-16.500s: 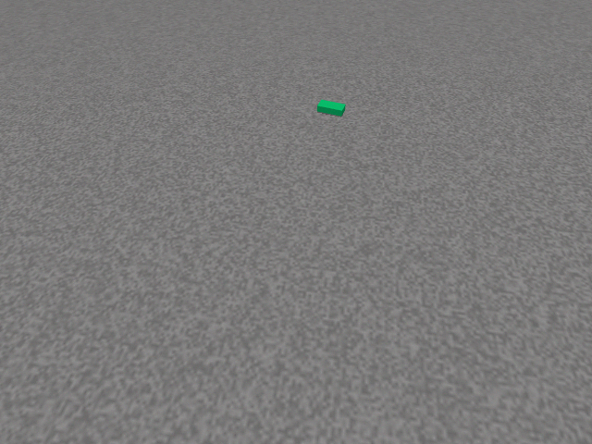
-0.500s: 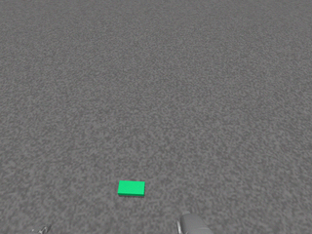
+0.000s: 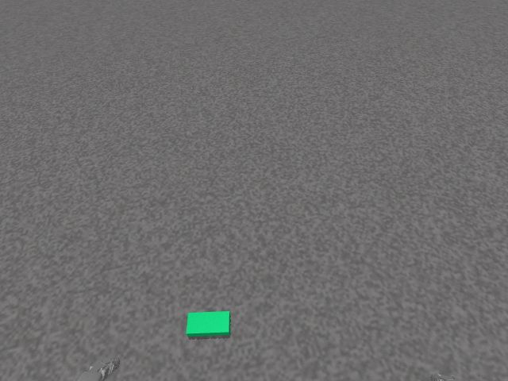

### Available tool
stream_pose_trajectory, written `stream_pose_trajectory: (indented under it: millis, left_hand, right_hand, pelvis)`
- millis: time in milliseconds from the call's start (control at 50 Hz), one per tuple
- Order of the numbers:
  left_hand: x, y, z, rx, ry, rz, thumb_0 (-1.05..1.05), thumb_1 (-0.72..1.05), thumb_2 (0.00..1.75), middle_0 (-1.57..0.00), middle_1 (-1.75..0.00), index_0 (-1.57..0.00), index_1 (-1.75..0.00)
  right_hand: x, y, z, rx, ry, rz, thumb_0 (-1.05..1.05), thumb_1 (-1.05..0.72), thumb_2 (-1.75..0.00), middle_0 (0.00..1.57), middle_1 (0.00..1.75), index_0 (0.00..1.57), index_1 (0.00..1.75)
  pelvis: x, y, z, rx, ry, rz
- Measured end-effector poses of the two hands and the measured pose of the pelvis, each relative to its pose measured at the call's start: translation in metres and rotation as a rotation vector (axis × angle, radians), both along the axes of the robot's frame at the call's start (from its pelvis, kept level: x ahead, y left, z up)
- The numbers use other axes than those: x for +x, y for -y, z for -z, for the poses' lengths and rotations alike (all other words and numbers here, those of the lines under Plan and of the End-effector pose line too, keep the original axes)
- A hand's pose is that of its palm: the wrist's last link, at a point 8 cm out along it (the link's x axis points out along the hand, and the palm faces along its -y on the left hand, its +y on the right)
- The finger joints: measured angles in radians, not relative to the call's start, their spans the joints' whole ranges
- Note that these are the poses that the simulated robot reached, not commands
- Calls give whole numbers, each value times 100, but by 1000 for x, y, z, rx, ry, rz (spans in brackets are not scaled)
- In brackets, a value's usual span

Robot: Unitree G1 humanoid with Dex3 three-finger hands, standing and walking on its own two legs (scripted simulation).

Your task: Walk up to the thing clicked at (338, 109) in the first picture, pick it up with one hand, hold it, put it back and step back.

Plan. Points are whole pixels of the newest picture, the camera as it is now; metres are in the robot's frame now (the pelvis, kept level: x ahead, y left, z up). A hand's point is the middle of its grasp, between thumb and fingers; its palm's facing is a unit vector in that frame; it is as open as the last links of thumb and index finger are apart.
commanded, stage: stand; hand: left
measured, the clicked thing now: (208, 323) +0.44 +0.21 -0.75
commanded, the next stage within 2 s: none
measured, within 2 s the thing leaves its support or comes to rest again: neither
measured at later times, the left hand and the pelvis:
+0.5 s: hand out of the picture +0.08 +0.29 -0.15, palm faces -0.03 -0.94 -0.33, open 7.4 cm; pelvis +0.01 +0.03 +0.01, yaw -1 degrees
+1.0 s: hand out of the picture +0.08 +0.28 -0.15, palm faces -0.04 -0.94 -0.34, open 7.4 cm; pelvis +0.01 +0.02 +0.01, yaw -1 degrees
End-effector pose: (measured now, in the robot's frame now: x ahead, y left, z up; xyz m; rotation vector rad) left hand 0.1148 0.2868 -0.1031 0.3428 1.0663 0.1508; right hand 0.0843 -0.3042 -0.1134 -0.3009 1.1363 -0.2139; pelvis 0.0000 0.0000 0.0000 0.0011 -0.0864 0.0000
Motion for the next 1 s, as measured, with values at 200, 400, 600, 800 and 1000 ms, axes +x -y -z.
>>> stream_pose_trajectory:
  millis: [200,400,600,800,1000]
  left_hand:
    - [2,-23,0,-21,-24,-26,0,90,90,-21,-30,-21,-30]
    - [-31,-44,7,-8,-142,-71,0,91,90,-20,-30,-20,-30]
    - [-47,-44,10,-8,-187,-78,0,91,90,-20,-30,-20,-30]
    - [-41,-39,8,-11,-159,-68,0,91,90,-20,-30,-20,-30]
    - [-38,-35,6,-4,-153,-58,0,91,90,-21,-30,-20,-30]
  right_hand:
    - [0,-31,-7,25,-20,-14,0,-90,-90,21,30,20,30]
    - [-8,-35,-8,1,-82,3,1,-90,-90,21,30,20,30]
    - [1,-38,-9,0,-73,1,1,-91,-90,20,30,20,30]
    - [6,-38,-9,11,-56,-4,0,-91,-90,20,30,20,30]
    - [-4,-32,-6,13,-81,5,0,-91,-90,20,30,20,30]
  pelvis:
    - [5,-16,-8,-5,-17,11]
    - [7,-27,-11,-1,-36,15]
    - [8,-31,-11,-2,-41,17]
    - [8,-29,-11,-2,-40,15]
    - [8,-25,-11,-2,-43,13]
